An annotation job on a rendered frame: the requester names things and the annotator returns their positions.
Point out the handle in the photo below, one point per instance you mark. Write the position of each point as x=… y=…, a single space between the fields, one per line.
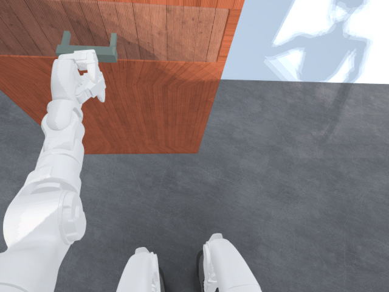
x=104 y=54

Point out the robot thigh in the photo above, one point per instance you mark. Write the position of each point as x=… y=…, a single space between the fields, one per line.
x=232 y=272
x=140 y=273

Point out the right robot thigh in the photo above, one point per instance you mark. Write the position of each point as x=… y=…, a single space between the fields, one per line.
x=232 y=272

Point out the left robot hand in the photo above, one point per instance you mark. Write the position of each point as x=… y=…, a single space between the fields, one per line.
x=68 y=84

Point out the drawer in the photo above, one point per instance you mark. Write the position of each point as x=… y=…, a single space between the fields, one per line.
x=144 y=31

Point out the cabinet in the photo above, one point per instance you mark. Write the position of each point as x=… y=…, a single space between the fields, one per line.
x=151 y=106

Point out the robot left forearm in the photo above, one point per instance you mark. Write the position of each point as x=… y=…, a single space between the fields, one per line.
x=60 y=161

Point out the robot left upper arm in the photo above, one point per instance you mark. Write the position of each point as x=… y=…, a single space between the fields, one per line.
x=39 y=230

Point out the left robot thigh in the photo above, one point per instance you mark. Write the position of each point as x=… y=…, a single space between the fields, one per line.
x=140 y=273

